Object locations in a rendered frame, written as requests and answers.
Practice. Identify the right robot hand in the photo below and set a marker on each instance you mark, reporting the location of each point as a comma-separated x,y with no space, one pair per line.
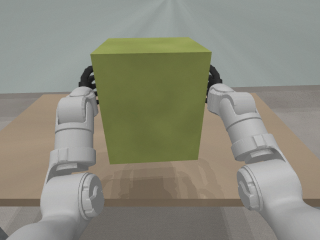
213,79

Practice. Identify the left robot forearm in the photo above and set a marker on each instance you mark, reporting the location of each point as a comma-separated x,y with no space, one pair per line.
74,135

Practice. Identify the table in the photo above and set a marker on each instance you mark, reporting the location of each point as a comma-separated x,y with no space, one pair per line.
210,181

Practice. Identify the robot right upper arm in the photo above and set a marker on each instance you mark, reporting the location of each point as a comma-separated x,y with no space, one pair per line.
272,189

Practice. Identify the carton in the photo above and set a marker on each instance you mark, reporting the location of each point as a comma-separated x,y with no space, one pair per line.
152,94

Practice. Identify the left robot hand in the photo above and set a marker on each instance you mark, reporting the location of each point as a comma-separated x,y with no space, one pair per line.
86,80

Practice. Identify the robot left upper arm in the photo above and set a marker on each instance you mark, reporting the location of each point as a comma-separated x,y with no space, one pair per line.
68,204

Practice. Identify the right robot forearm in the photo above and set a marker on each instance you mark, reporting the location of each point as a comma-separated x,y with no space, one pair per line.
250,140

